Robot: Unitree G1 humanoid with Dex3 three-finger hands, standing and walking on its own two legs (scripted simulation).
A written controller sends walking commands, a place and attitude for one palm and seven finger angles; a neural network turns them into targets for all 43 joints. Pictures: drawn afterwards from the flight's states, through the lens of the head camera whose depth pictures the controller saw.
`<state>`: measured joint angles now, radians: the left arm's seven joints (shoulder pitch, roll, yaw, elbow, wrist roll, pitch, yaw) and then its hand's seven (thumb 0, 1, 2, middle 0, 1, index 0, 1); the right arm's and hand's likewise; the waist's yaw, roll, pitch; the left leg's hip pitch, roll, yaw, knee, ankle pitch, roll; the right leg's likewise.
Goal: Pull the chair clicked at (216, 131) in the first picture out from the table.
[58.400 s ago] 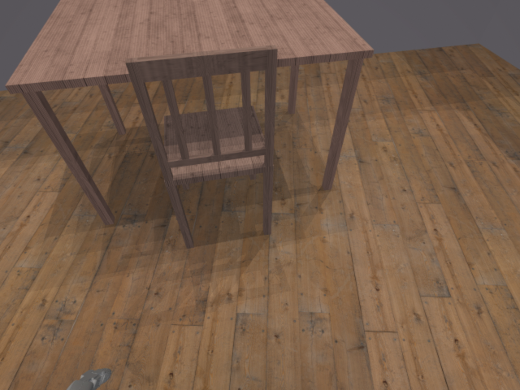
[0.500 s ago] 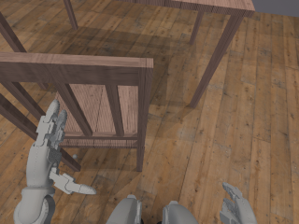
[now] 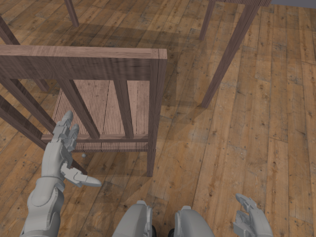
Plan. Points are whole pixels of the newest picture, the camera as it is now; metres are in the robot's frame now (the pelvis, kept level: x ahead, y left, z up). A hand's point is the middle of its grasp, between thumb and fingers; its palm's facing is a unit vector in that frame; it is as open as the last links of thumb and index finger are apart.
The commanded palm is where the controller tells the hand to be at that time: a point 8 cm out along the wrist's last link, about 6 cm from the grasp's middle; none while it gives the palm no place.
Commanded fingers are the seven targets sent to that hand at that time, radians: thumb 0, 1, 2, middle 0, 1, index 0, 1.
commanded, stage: push the fingers through the gap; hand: left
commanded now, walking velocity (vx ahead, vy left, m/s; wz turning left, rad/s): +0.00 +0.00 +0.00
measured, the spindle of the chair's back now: (83, 113) +0.40 +0.22 +0.02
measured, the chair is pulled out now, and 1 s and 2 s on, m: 0.32 0.32 0.32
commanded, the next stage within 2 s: hook a spindle and tug to test in 1.16 s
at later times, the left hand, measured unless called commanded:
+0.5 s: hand (80, 130) +0.35 +0.21 +0.03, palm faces +0.14 -0.99 -0.02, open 16.9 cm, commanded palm +0.33 +0.25 +0.03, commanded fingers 0.00 -0.50 0.30 -0.06 -0.08 -0.06 -0.08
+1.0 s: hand (87, 124) +0.37 +0.20 +0.02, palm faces +0.06 -1.00 -0.01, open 16.9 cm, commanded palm +0.35 +0.24 +0.03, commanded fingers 0.00 -0.50 0.30 -0.06 -0.08 -0.06 -0.08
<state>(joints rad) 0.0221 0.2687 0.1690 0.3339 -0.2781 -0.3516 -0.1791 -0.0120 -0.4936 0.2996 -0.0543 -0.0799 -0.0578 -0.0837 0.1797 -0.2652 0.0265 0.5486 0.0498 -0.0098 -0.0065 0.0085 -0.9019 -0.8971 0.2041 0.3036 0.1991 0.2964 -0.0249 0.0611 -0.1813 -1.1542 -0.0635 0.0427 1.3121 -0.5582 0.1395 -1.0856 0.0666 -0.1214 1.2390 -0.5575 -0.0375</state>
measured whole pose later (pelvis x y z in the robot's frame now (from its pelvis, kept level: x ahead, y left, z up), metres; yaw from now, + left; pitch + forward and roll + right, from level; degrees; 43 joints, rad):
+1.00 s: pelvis +0.00 +0.01 +0.01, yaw +0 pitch +23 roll -6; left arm -0.29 0.30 0.19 0.62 -0.21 -0.46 -0.15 -0.01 -0.50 0.30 -0.05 -0.08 -0.06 -0.08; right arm 0.23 -0.26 0.02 0.61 0.03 0.05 0.02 0.01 -0.90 -0.90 0.20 0.30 0.20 0.30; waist -0.05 0.05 -0.18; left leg -1.13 -0.06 0.05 1.27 -0.54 0.13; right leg -1.06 0.07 -0.11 1.19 -0.53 -0.03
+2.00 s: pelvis +0.01 -0.01 +0.01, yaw +0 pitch +24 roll -5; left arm -0.28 0.29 0.22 0.61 -0.20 -0.52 -0.11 0.00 0.26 0.62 -0.47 -1.39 -0.48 -1.39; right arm 0.21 -0.26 0.02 0.61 0.02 0.05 0.01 0.00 -0.90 -0.90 0.20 0.30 0.20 0.30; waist -0.05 0.04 -0.18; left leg -1.13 -0.05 0.04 1.26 -0.55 0.12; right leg -1.07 0.08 -0.12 1.19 -0.54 -0.06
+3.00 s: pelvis +0.03 +0.00 +0.06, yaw +1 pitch +17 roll -3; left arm -0.07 0.26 0.11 0.44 -0.13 -0.24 0.05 0.03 0.69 0.78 -0.41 -1.36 -0.46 -1.45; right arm 0.23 -0.23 0.03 0.54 0.06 0.13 -0.05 0.01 -0.90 -0.90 0.20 0.30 0.20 0.30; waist -0.05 0.04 -0.11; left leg -0.83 -0.08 0.06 1.01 -0.48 0.13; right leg -0.78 0.06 -0.07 0.97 -0.48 -0.03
